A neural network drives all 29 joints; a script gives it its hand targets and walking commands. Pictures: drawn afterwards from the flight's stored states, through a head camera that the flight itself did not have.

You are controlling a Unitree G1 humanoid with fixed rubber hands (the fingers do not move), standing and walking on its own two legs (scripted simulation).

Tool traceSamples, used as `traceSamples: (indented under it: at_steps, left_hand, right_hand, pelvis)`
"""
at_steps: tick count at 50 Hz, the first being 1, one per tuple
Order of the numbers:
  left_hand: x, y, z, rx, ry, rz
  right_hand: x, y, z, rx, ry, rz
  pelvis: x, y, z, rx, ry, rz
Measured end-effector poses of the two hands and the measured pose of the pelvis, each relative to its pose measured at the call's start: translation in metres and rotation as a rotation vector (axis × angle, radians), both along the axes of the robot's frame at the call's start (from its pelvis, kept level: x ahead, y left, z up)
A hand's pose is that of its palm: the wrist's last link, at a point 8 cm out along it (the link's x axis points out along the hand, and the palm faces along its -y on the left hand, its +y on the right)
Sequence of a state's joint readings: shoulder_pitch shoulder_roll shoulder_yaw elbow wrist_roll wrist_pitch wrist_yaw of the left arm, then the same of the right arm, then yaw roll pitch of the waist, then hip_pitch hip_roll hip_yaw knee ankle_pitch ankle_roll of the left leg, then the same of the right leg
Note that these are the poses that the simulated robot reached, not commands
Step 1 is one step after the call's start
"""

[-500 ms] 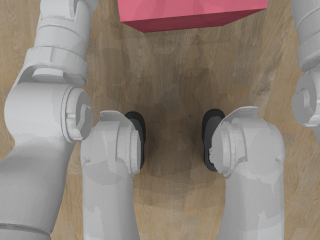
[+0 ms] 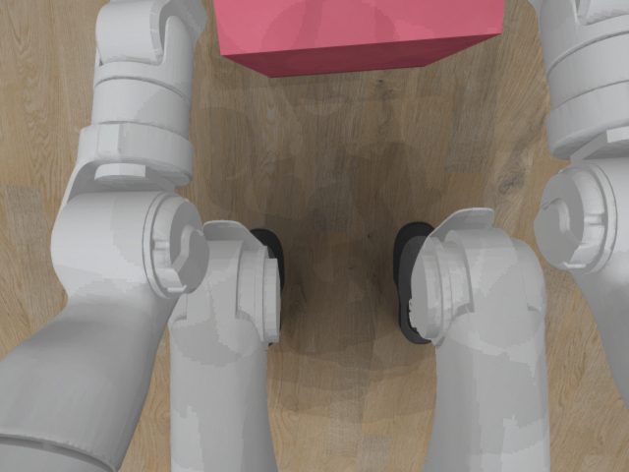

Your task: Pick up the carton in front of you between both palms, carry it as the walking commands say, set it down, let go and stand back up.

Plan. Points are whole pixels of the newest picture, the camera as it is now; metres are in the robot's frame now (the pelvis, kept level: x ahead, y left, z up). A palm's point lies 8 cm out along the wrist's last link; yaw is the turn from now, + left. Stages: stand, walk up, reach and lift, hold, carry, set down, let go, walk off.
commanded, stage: reach and lift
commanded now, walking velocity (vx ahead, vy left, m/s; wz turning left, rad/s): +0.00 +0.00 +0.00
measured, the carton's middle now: out of the picture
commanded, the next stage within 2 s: none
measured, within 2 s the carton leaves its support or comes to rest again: leaves its support in 0.04 s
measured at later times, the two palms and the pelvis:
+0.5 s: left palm out of the picture +0.50 +0.12 +0.04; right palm out of the picture +0.50 -0.18 +0.04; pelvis -0.02 +0.00 +0.11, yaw -1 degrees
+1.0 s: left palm out of the picture +0.47 +0.13 +0.19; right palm out of the picture +0.46 -0.17 +0.18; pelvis +0.02 +0.00 +0.23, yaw -2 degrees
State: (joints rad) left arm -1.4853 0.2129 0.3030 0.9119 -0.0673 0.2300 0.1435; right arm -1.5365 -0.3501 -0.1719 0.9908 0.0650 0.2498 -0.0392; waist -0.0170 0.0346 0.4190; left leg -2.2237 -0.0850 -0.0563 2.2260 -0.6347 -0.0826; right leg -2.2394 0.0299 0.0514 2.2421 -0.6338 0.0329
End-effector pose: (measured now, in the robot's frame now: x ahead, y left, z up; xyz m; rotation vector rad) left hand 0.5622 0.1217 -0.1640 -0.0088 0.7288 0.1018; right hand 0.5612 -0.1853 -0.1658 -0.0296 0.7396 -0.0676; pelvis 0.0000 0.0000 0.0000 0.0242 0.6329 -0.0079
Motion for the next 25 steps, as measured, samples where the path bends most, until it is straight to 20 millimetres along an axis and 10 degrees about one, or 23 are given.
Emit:
traceSamples:
  at_steps: [16,25]
  left_hand:
    - [-0.04,-0.003,0.153,-0.003,-0.041,0.039]
    - [-0.058,0.001,0.205,0.008,-0.04,0.032]
  right_hand:
    - [-0.041,0.005,0.154,-0.01,-0.036,-0.074]
    - [-0.06,0.008,0.205,-0.014,-0.034,-0.071]
  pelvis:
    - [-0.011,0.004,0.065,-0.002,0.113,-0.02]
    - [-0.022,0.005,0.106,-0.001,0.131,-0.019]
